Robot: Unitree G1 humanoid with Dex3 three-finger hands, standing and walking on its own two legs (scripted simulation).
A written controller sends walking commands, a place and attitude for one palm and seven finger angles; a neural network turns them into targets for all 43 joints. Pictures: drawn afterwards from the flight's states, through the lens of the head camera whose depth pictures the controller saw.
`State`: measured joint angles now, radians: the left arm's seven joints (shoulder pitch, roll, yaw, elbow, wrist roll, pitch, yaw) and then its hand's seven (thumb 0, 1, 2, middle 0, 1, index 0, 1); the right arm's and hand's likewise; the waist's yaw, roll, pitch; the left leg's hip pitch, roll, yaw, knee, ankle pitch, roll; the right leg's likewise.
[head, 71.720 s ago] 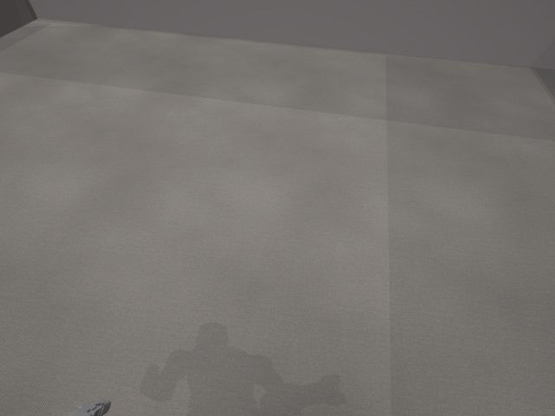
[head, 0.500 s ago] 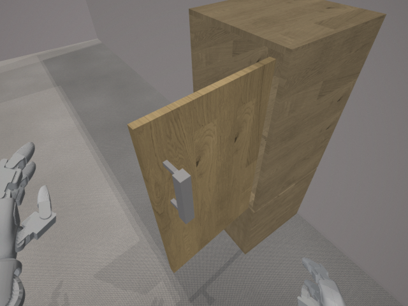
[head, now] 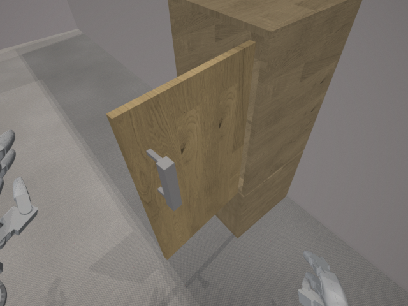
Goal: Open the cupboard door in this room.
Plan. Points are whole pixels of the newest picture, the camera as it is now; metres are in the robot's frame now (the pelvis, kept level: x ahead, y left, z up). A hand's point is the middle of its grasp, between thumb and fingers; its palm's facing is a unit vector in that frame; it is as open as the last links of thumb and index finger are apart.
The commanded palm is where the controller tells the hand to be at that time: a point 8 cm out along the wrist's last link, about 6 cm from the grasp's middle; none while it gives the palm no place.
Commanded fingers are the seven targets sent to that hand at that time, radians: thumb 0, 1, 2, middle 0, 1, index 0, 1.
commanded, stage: step back with the hand held close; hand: left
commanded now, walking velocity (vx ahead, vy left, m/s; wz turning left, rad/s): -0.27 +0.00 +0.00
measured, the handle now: (163, 179) +0.34 +0.12 +0.07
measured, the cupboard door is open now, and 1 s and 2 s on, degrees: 96 96 96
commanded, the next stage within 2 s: stop stepping back and stand still in 1.18 s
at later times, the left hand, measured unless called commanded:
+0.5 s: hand (11, 252) +0.15 +0.28 +0.15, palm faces +0.48 -0.74 -0.46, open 7.4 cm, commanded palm +0.08 +0.32 +0.17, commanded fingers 0.00 0.90 0.90 -0.20 -0.30 -0.20 -0.30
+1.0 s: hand out of the picture +0.10 +0.30 +0.17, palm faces +0.46 -0.75 -0.48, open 7.4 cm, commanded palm +0.03 +0.33 +0.17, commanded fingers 0.00 0.90 0.90 -0.20 -0.30 -0.20 -0.30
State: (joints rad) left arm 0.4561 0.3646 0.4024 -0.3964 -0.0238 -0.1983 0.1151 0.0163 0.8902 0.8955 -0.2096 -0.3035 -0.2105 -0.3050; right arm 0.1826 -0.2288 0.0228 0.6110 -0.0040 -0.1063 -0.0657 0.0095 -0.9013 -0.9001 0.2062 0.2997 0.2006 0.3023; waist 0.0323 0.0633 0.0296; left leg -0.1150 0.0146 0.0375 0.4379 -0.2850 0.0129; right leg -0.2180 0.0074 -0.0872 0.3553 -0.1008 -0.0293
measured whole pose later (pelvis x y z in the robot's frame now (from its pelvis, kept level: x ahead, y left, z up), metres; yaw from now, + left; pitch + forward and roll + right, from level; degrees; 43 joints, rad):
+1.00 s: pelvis -0.10 +0.03 -0.01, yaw +1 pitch +1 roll -3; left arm 0.55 0.44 0.48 -0.57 0.00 -0.26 0.18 0.01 0.88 0.89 -0.22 -0.30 -0.22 -0.31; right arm 0.23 -0.17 -0.02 0.63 -0.02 -0.14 -0.08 0.01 -0.90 -0.90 0.21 0.30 0.20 0.30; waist -0.01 -0.02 0.04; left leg -0.39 0.03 0.00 0.63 -0.25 0.03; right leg -0.48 0.05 0.00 0.98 -0.43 0.01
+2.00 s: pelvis -0.26 -0.01 -0.01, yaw +0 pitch -1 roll +1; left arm 0.51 0.38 0.39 -0.44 -0.01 -0.21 0.14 0.02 0.89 0.90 -0.21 -0.30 -0.21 -0.31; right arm 0.27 -0.20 0.01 0.68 -0.01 -0.13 -0.07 0.01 -0.90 -0.90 0.21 0.30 0.20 0.30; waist -0.01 -0.02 -0.03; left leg -0.34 0.02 0.04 0.76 -0.36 0.02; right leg -0.29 0.00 -0.07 0.58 -0.27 -0.05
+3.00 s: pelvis -0.27 +0.00 +0.00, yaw +3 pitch -2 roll +0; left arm 0.20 0.20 0.02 1.12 0.02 0.00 0.02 0.01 0.91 0.90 -0.20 -0.30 -0.20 -0.30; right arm 0.25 -0.20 -0.02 1.11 -0.02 0.01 -0.01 0.00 -0.91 -0.90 0.20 0.30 0.20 0.30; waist -0.01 0.03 0.04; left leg -0.21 -0.01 0.01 0.42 -0.17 0.01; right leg -0.21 -0.01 -0.01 0.45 -0.19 -0.01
